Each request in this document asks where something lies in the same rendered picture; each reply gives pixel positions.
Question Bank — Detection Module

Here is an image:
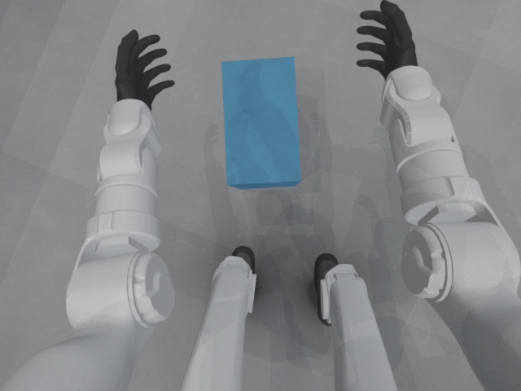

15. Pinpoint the left robot upper arm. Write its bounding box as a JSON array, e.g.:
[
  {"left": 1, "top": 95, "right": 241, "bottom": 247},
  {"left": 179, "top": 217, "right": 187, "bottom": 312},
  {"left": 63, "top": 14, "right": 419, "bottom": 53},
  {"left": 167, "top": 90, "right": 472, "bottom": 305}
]
[{"left": 0, "top": 250, "right": 175, "bottom": 391}]

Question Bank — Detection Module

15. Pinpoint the robot shin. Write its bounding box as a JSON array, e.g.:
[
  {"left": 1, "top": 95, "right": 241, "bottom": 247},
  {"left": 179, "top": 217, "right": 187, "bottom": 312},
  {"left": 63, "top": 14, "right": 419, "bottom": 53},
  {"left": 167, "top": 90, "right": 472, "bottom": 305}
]
[
  {"left": 324, "top": 264, "right": 368, "bottom": 294},
  {"left": 212, "top": 256, "right": 251, "bottom": 283}
]

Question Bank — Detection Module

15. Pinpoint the right robot hand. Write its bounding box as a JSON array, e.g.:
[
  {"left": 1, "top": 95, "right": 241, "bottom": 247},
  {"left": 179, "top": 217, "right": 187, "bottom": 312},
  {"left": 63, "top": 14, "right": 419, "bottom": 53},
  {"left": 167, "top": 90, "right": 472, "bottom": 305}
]
[{"left": 357, "top": 0, "right": 418, "bottom": 81}]

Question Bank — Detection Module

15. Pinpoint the right robot shin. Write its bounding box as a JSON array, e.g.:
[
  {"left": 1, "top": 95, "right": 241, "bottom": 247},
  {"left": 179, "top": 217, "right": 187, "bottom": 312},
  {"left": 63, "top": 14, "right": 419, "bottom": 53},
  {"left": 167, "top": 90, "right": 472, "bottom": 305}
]
[{"left": 324, "top": 264, "right": 368, "bottom": 294}]

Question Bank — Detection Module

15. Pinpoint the left robot forearm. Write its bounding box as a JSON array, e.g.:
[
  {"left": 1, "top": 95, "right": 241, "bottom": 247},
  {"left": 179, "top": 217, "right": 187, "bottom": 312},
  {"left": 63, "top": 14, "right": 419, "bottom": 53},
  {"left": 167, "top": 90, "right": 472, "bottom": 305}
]
[{"left": 66, "top": 99, "right": 162, "bottom": 322}]

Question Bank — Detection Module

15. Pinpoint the right robot upper arm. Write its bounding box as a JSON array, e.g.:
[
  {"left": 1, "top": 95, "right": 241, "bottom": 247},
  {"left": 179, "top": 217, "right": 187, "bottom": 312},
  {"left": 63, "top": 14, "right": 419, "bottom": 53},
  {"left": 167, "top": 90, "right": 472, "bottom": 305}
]
[{"left": 400, "top": 222, "right": 521, "bottom": 391}]

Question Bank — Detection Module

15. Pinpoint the left robot hand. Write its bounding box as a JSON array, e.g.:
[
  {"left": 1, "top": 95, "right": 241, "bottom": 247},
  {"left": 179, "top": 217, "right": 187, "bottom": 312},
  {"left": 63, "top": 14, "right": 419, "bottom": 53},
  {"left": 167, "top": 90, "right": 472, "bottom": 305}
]
[{"left": 115, "top": 29, "right": 175, "bottom": 110}]

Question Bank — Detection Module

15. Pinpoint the right robot forearm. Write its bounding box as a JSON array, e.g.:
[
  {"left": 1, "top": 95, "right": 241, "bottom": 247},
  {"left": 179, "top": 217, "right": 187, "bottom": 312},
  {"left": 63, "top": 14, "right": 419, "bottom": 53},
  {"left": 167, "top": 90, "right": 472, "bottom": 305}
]
[{"left": 380, "top": 66, "right": 521, "bottom": 280}]

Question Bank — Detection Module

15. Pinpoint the left robot shin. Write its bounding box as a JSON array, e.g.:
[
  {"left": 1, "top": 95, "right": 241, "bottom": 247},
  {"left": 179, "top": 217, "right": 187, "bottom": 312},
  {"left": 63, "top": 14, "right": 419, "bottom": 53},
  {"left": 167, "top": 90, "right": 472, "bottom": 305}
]
[{"left": 212, "top": 256, "right": 251, "bottom": 283}]

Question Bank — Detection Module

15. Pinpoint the carton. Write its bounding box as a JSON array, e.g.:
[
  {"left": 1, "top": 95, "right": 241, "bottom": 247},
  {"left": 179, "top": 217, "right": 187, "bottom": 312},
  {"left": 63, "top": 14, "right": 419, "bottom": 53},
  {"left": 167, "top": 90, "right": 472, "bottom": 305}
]
[{"left": 221, "top": 56, "right": 300, "bottom": 189}]

